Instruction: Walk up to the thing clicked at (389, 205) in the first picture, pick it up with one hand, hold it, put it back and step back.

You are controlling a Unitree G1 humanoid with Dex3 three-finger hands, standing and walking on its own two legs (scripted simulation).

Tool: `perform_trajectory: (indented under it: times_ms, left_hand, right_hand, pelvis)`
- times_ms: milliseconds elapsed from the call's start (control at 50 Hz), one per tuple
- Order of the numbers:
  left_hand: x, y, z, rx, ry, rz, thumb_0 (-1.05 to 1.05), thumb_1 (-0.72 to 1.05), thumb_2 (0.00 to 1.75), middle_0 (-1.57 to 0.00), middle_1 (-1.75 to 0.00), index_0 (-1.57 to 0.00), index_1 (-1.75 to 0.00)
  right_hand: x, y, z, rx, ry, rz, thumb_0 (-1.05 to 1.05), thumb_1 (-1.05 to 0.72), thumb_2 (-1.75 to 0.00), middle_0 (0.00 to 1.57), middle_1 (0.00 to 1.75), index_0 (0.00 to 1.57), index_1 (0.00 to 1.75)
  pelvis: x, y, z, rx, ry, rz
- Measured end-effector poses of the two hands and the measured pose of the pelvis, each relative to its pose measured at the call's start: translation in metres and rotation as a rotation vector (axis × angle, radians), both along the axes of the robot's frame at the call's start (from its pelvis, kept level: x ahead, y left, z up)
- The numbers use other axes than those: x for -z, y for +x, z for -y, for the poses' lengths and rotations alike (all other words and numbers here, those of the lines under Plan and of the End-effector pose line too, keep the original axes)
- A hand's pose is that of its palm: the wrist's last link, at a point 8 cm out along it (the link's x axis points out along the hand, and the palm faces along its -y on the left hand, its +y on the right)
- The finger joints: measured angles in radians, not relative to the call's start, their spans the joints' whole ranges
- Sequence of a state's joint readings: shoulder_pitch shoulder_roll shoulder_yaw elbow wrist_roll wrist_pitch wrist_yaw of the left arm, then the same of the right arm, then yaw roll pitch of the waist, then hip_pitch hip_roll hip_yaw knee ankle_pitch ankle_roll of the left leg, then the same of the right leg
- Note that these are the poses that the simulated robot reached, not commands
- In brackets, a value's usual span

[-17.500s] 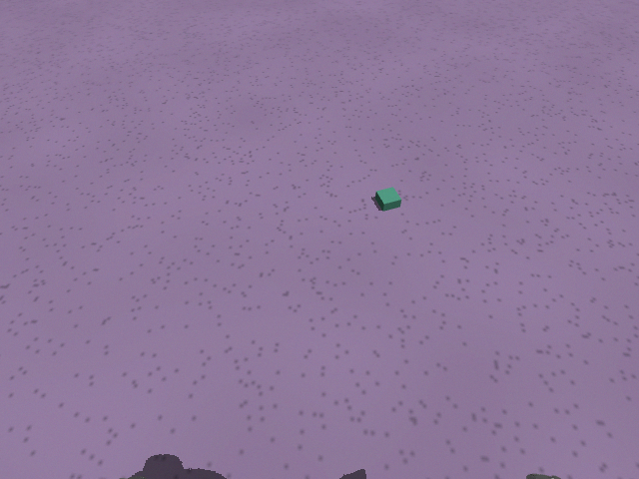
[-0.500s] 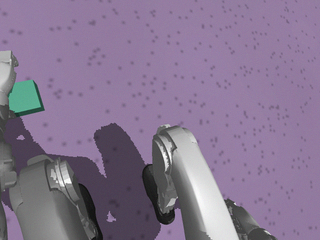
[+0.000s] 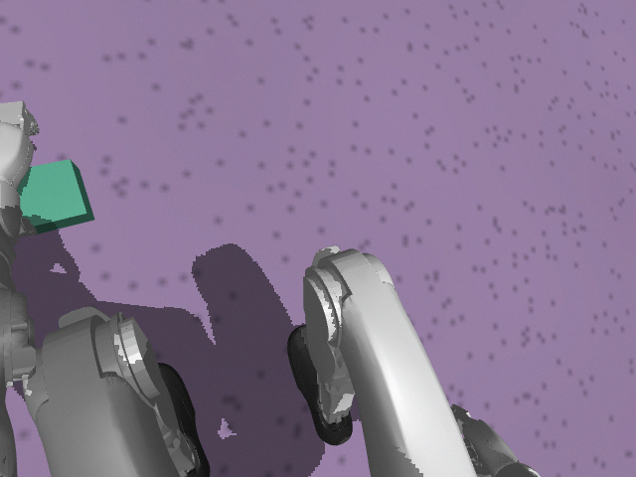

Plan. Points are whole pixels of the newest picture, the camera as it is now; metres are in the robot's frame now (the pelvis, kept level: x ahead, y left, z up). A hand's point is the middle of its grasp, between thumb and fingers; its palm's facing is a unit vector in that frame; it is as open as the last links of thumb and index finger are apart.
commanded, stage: close in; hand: left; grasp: from above
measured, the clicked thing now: (51, 197) +0.49 +0.28 -0.29
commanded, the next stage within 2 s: rest palm in 0.10 s
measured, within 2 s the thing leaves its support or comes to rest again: neither
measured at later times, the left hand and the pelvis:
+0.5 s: hand (36, 201) +0.47 +0.27 -0.22, palm faces -0.47 -0.09 -0.88, open 14.0 cm; pelvis +0.00 +0.00 -0.01, yaw -2 degrees
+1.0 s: hand (35, 201) +0.48 +0.28 -0.25, palm faces -0.46 -0.10 -0.88, open 14.0 cm; pelvis +0.00 +0.01 -0.01, yaw -5 degrees
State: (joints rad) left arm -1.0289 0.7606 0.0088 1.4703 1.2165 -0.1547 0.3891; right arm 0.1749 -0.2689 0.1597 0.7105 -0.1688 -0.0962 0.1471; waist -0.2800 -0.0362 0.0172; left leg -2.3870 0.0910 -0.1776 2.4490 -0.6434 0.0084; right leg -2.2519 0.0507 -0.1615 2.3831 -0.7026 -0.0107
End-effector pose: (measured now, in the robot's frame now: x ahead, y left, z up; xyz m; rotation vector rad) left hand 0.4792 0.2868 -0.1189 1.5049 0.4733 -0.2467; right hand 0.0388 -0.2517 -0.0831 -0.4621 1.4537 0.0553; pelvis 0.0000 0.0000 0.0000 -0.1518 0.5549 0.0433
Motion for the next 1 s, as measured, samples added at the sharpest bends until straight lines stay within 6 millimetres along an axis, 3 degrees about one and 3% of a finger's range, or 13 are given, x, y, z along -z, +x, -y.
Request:
perform_trajectory:
  times_ms: [220,620,1000]
  left_hand:
    - [0.01,-0.005,0.004,-0.008,-0.007,-0.03,0.0,-0.5,1.04,-0.1,-1.04,-0.12,-1.03]
    - [0.058,0.001,0.007,-0.019,-0.02,-0.027,0.0,-0.5,1.01,-0.09,-0.99,-0.1,-0.99]
    - [0.074,0.004,0.0,-0.031,-0.028,-0.027,0.0,-0.5,0.99,-0.08,-1.0,-0.1,-1.0]
  right_hand:
    - [-0.007,0.011,0.003,-0.037,-0.025,0.042,0.0,-0.91,-0.89,0.2,0.3,0.21,0.3]
    - [-0.009,-0.014,-0.007,-0.113,0.017,-0.028,0.0,-0.9,-0.9,0.2,0.3,0.21,0.3]
    - [-0.012,0.004,-0.018,-0.189,0.074,-0.026,0.0,-0.91,-0.9,0.2,0.3,0.2,0.3]
  pelvis:
    - [-0.001,-0.002,-0.002,0.003,-0.009,0.006]
    - [0.013,0.0,-0.003,0.026,-0.031,0.052]
    - [0.012,0.005,-0.005,0.045,-0.063,0.063]
